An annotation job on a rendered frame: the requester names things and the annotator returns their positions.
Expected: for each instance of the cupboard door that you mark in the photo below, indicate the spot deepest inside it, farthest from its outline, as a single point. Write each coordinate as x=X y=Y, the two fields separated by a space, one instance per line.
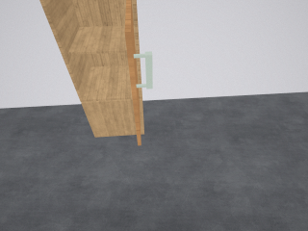
x=132 y=63

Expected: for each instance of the handle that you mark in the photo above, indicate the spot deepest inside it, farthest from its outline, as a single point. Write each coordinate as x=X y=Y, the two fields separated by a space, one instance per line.
x=148 y=69

